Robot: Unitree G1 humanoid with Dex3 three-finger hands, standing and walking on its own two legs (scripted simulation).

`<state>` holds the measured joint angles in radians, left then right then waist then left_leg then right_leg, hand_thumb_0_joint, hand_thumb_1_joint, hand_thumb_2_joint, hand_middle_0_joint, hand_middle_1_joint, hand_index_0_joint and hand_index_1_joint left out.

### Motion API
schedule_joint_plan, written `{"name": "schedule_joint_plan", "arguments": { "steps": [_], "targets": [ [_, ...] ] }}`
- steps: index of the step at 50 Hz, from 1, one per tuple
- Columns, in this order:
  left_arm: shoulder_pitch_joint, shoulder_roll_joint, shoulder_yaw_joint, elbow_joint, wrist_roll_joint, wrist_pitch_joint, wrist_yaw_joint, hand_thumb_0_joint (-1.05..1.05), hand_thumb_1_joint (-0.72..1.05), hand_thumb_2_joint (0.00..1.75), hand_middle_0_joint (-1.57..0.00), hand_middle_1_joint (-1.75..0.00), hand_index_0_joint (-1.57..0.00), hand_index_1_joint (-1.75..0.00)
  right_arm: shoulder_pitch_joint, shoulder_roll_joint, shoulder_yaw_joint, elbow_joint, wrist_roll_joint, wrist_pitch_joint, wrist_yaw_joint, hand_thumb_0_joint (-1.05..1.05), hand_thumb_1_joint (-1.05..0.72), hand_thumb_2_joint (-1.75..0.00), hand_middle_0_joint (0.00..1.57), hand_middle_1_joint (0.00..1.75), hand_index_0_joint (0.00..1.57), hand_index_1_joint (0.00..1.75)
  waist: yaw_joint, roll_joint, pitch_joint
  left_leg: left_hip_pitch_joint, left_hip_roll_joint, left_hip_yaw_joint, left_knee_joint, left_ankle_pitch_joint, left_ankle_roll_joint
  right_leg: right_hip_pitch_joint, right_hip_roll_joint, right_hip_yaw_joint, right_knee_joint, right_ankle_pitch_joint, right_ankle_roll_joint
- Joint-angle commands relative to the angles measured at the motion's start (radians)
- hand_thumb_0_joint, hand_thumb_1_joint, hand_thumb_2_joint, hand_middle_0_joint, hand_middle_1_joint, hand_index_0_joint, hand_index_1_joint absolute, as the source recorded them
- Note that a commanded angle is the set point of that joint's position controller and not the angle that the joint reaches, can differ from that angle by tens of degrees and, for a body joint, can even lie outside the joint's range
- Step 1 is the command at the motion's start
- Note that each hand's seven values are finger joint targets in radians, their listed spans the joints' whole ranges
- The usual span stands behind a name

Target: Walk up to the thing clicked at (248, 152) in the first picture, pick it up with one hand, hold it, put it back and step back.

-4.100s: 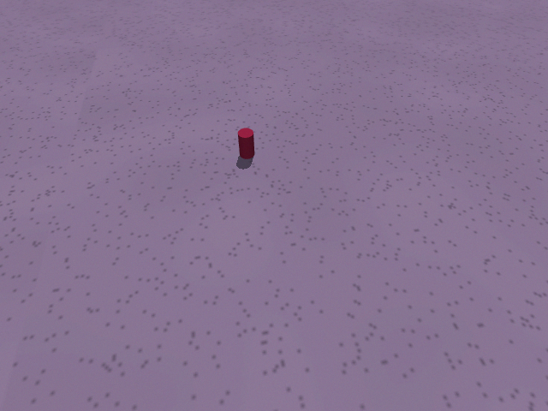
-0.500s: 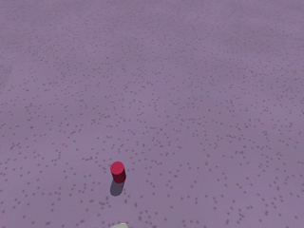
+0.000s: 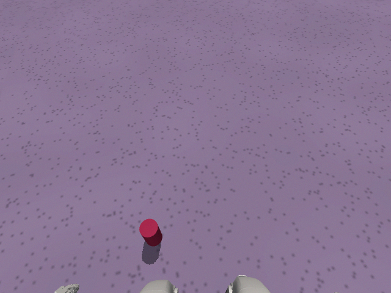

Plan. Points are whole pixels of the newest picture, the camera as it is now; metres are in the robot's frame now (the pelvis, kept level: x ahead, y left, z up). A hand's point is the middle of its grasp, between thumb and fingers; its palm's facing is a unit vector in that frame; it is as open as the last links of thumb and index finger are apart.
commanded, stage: walk up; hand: left
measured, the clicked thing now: (151, 232) +0.44 +0.24 -0.68
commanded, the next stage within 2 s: stand in 1.54 s
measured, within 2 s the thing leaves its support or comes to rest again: neither
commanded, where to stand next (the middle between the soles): +0.09 +0.02 m, yaw +1 degrees
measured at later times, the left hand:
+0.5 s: hand out of the picture +0.11 +0.26 -0.14, palm faces -0.01 -0.94 -0.33, open 7.4 cm
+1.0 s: hand (88, 286) +0.15 +0.25 -0.13, palm faces -0.02 -0.94 -0.33, open 7.4 cm
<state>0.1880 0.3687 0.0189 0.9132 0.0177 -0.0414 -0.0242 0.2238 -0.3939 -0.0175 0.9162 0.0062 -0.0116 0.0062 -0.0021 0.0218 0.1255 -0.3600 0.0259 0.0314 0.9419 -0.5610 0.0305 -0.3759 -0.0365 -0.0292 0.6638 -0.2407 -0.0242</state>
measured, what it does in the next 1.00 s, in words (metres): shifts its weight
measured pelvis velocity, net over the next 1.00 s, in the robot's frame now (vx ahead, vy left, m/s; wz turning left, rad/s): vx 0.06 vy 0.00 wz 0.00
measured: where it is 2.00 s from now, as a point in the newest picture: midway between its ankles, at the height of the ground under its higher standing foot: outside the picture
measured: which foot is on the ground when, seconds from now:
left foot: down 0.00-1.00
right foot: down 0.00-1.00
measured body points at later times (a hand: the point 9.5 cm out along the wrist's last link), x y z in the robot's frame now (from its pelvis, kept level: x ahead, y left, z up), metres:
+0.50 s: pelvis +0.05 +0.01 +0.02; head +0.07 +0.01 +0.47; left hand +0.11 +0.31 -0.11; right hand +0.15 -0.30 -0.10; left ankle +0.04 +0.13 -0.72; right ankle +0.08 -0.12 -0.72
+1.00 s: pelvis +0.06 +0.00 +0.03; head +0.07 +0.00 +0.48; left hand +0.15 +0.30 -0.10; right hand +0.15 -0.30 -0.10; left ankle +0.04 +0.13 -0.72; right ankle +0.08 -0.12 -0.72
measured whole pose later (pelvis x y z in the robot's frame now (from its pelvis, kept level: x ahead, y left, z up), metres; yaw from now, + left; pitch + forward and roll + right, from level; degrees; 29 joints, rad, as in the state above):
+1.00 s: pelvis +0.06 +0.00 +0.03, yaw +0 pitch -2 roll +0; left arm 0.06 0.34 0.00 1.16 0.01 -0.01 -0.01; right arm 0.08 -0.36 0.00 1.16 -0.01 -0.02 0.01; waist -0.01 0.00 0.05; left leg -0.08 0.04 0.04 0.33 -0.21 -0.02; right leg -0.14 -0.02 -0.01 0.34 -0.17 0.01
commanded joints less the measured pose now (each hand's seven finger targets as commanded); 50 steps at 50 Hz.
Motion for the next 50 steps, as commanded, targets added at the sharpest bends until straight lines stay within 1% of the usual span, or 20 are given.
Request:
{"name": "schedule_joint_plan", "arguments": {
  "steps": [1,2,3,4,5,6,7,8,9,10,11,12,13,15,18,21,24,34,40,50],
  "targets": [
    [0.023,0.300,0.079,-0.054,0.011,-0.009,0.024,0.00,0.90,0.90,-0.20,-0.30,-0.20,-0.30,0.100,-0.200,-0.063,-0.007,-0.010,-0.033,-0.006,0.00,-0.90,-0.90,0.20,0.30,0.20,0.30,0.018,-0.227,-0.126,-0.062,0.014,-0.019,-0.112,0.067,-0.004,0.126,-0.214,0.303,-0.313,-0.085,-0.194],
    [0.020,0.288,0.074,-0.054,0.011,-0.006,0.022,0.00,0.90,0.90,-0.20,-0.30,-0.20,-0.30,0.093,-0.191,-0.061,0.003,-0.013,-0.035,-0.004,0.00,-0.90,-0.90,0.20,0.30,0.20,0.30,0.022,-0.214,-0.138,-0.010,0.000,-0.004,-0.173,0.081,-0.008,0.109,-0.193,0.265,-0.294,-0.036,-0.182],
    [-0.012,0.287,0.071,-0.058,0.009,-0.001,0.020,0.00,0.90,0.90,-0.20,-0.30,-0.20,-0.30,0.093,-0.180,-0.060,0.012,-0.015,-0.039,-0.005,0.00,-0.90,-0.90,0.20,0.30,0.20,0.30,0.003,-0.215,-0.148,0.053,-0.010,0.015,-0.261,0.128,-0.007,0.072,-0.184,0.223,-0.261,-0.018,-0.173],
    [-0.049,0.276,0.068,-0.061,0.000,0.007,0.018,0.00,0.90,0.90,-0.20,-0.30,-0.20,-0.30,0.131,-0.169,-0.058,0.038,-0.017,-0.044,-0.007,0.00,-0.90,-0.90,0.20,0.30,0.20,0.30,-0.022,-0.191,-0.164,0.146,-0.022,0.033,-0.369,0.237,-0.011,0.030,-0.173,0.186,-0.209,-0.022,-0.149],
    [-0.056,0.237,0.055,-0.058,-0.008,0.013,0.017,0.00,0.90,0.90,-0.20,-0.30,-0.20,-0.30,0.127,-0.175,-0.061,0.050,-0.024,-0.050,-0.013,0.00,-0.90,-0.90,0.20,0.30,0.20,0.30,-0.034,-0.138,-0.168,0.207,-0.026,0.023,-0.467,0.303,-0.006,-0.010,-0.151,0.150,-0.144,-0.020,-0.116],
    [-0.055,0.190,0.039,-0.053,-0.019,0.020,0.015,0.00,0.90,0.90,-0.20,-0.30,-0.20,-0.30,0.105,-0.209,-0.070,0.050,-0.036,-0.054,-0.018,0.00,-0.90,-0.90,0.20,0.30,0.20,0.30,-0.029,-0.047,-0.152,0.242,0.057,-0.115,-0.543,0.289,0.013,-0.097,-0.115,0.125,-0.081,-0.076,-0.066],
    [-0.046,0.138,0.023,-0.054,-0.027,0.027,0.012,0.00,0.90,0.90,-0.20,-0.30,-0.20,-0.30,0.024,-0.267,-0.075,0.018,-0.042,-0.062,-0.021,0.00,-0.90,-0.90,0.20,0.30,0.20,0.30,-0.002,0.097,-0.109,0.181,0.243,-0.417,-0.685,0.097,0.070,-0.165,-0.017,0.074,0.008,-0.167,-0.003],
    [-0.059,0.216,0.045,-0.020,-0.020,0.035,0.022,0.00,0.90,0.90,-0.20,-0.30,-0.20,-0.30,-0.043,-0.321,-0.081,0.008,-0.025,-0.060,-0.017,0.00,-0.90,-0.90,0.20,0.30,0.20,0.30,-0.005,0.101,-0.053,0.015,0.329,-0.465,-0.725,-0.015,0.156,-0.057,-0.016,0.056,0.081,-0.258,0.003],
    [-0.034,0.223,0.048,0.000,-0.018,0.031,0.019,0.00,0.90,0.90,-0.20,-0.30,-0.20,-0.30,-0.099,-0.289,-0.070,0.004,-0.024,-0.059,-0.014,0.00,-0.90,-0.90,0.20,0.30,0.20,0.30,0.031,0.054,-0.033,-0.015,0.291,-0.386,-0.683,0.033,0.155,0.015,-0.030,0.067,0.060,-0.218,0.002],
    [-0.021,0.199,0.043,0.024,-0.018,0.024,0.015,0.00,0.90,0.90,-0.20,-0.30,-0.20,-0.30,-0.132,-0.260,-0.055,0.006,-0.021,-0.059,-0.013,0.00,-0.90,-0.90,0.20,0.30,0.20,0.30,0.047,0.053,-0.037,-0.009,0.226,-0.272,-0.630,0.137,0.115,0.069,-0.027,0.055,-0.044,-0.149,-0.009],
    [-0.013,0.194,0.040,0.047,-0.020,0.016,0.016,0.00,0.90,0.90,-0.20,-0.30,-0.20,-0.30,-0.140,-0.234,-0.045,0.016,-0.021,-0.056,-0.012,0.00,-0.90,-0.90,0.20,0.30,0.20,0.30,0.050,0.071,-0.051,-0.001,0.172,-0.200,-0.594,0.223,0.069,0.125,-0.025,0.055,-0.132,-0.042,-0.005],
    [-0.016,0.209,0.044,0.064,-0.020,0.009,0.016,0.00,0.90,0.90,-0.20,-0.30,-0.20,-0.30,-0.129,-0.222,-0.040,0.025,-0.016,-0.055,-0.010,0.00,-0.90,-0.90,0.20,0.30,0.20,0.30,0.044,0.085,-0.080,0.004,0.141,-0.160,-0.565,0.296,0.037,0.182,-0.027,0.069,-0.173,0.039,-0.007],
    [-0.029,0.223,0.045,0.071,-0.019,0.006,0.017,0.00,0.90,0.90,-0.20,-0.30,-0.20,-0.30,-0.104,-0.211,-0.034,0.043,-0.012,-0.052,-0.008,0.00,-0.90,-0.90,0.20,0.30,0.20,0.30,0.032,0.077,-0.114,0.018,0.122,-0.144,-0.555,0.294,0.022,0.213,-0.040,0.102,-0.190,0.053,-0.014],
    [-0.074,0.226,0.032,0.073,-0.017,0.006,0.015,0.00,0.90,0.90,-0.20,-0.30,-0.20,-0.30,-0.101,-0.209,-0.031,0.058,-0.011,-0.047,-0.009,0.00,-0.90,-0.90,0.20,0.30,0.20,0.30,0.011,0.058,-0.117,0.052,0.104,-0.133,-0.593,0.200,0.015,0.192,-0.061,0.113,-0.201,0.053,-0.019],
    [-0.095,0.219,0.023,0.104,-0.023,0.008,0.015,0.00,0.90,0.90,-0.20,-0.30,-0.20,-0.30,-0.133,-0.208,-0.027,0.080,-0.010,-0.045,-0.012,0.00,-0.90,-0.90,0.20,0.30,0.20,0.30,0.018,0.027,-0.112,0.100,0.104,-0.129,-0.586,0.296,0.013,0.192,-0.066,0.111,-0.241,0.094,-0.015],
    [-0.101,0.223,0.021,0.130,-0.023,0.001,0.019,0.00,0.90,0.90,-0.20,-0.30,-0.20,-0.30,-0.130,-0.202,-0.028,0.103,-0.003,-0.045,-0.014,0.00,-0.90,-0.90,0.20,0.30,0.20,0.30,0.004,-0.020,-0.178,0.206,0.096,-0.091,-0.544,0.481,0.007,0.221,-0.094,0.119,-0.265,0.262,-0.023],
    [-0.117,0.219,0.020,0.146,-0.023,0.001,0.023,0.00,0.90,0.90,-0.20,-0.30,-0.20,-0.30,-0.140,-0.202,-0.031,0.122,-0.001,-0.040,-0.016,0.00,-0.90,-0.90,0.20,0.30,0.20,0.30,0.000,-0.037,-0.192,0.234,0.096,-0.082,-0.550,0.535,0.007,0.247,-0.101,0.112,-0.282,0.321,-0.016],
    [-0.164,0.195,0.019,0.182,-0.020,0.008,0.027,0.00,0.90,0.90,-0.20,-0.30,-0.20,-0.30,-0.194,-0.189,-0.028,0.165,-0.007,-0.031,-0.016,0.00,-0.90,-0.90,0.20,0.30,0.20,0.30,0.004,-0.036,-0.188,0.273,0.107,-0.074,-0.624,0.568,-0.003,0.274,-0.100,0.102,-0.330,0.300,0.000],
    [-0.177,0.193,0.022,0.192,-0.014,0.011,0.025,0.00,0.90,0.90,-0.20,-0.30,-0.20,-0.30,-0.209,-0.185,-0.026,0.173,-0.011,-0.031,-0.015,0.00,-0.90,-0.90,0.20,0.30,0.20,0.30,0.004,-0.028,-0.159,0.260,0.106,-0.074,-0.660,0.506,-0.007,0.276,-0.092,0.097,-0.356,0.240,0.007],
    [-0.183,0.189,0.027,0.184,-0.010,0.011,0.025,0.00,0.90,0.90,-0.20,-0.30,-0.20,-0.30,-0.189,-0.179,-0.023,0.179,-0.013,-0.033,-0.016,0.00,-0.90,-0.90,0.20,0.30,0.20,0.30,0.002,-0.032,-0.189,0.278,0.107,-0.065,-0.667,0.530,-0.010,0.301,-0.093,0.104,-0.358,0.277,0.007]
  ]
}}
